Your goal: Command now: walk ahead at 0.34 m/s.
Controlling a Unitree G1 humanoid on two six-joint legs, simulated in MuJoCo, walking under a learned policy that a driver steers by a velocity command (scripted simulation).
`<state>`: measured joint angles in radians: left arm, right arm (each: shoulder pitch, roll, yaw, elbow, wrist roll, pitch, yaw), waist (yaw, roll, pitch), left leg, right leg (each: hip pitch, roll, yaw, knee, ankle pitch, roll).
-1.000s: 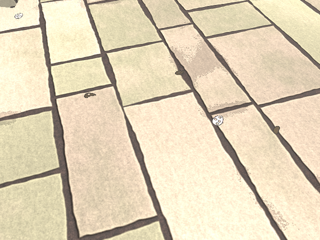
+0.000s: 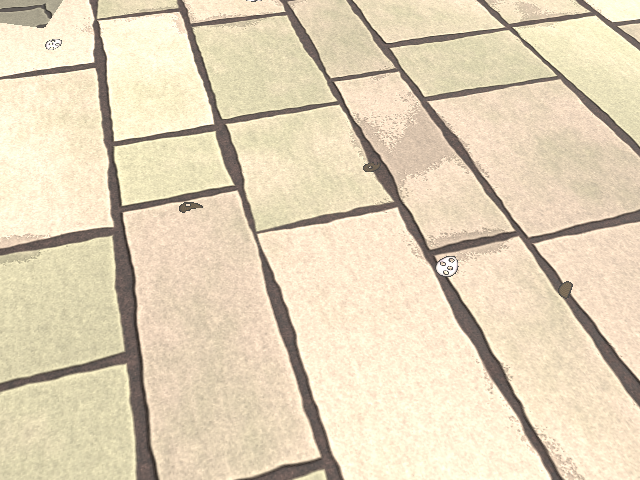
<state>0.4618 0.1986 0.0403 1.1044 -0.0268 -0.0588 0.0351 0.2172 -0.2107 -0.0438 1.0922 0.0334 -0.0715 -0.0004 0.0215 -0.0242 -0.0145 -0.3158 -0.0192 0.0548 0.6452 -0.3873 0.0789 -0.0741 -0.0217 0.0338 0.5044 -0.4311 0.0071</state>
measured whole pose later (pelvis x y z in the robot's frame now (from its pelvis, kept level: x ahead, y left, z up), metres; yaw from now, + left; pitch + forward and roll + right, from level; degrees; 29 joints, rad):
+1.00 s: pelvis +0.50 -0.03 +0.01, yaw +9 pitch +2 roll -3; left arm 0.33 0.24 0.05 1.00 0.00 -0.09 0.01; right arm 0.10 -0.23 -0.05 0.87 0.02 -0.06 0.04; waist 0.06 0.03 0.01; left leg -0.67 0.09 0.00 0.66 0.04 0.06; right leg 0.09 0.05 -0.21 0.19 -0.31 -0.02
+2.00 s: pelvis +0.88 +0.10 +0.00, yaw +44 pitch +1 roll -2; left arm 0.13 0.31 0.07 0.78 -0.01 0.00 0.01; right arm 0.18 -0.30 -0.07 0.61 0.00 0.06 0.00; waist 0.03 -0.01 0.04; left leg -0.32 0.04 0.01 0.56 -0.25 0.02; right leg -0.32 -0.09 -0.17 0.49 -0.18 0.02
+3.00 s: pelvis +0.92 +0.12 +0.01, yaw +13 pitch +2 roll +1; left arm 0.24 0.31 0.07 0.68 -0.02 0.01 0.02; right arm 0.17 -0.29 -0.09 0.73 0.00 -0.09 0.00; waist 0.01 -0.04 -0.02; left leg -0.26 -0.04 -0.04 0.47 -0.23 0.01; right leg -0.30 0.10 0.22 0.66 -0.44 -0.05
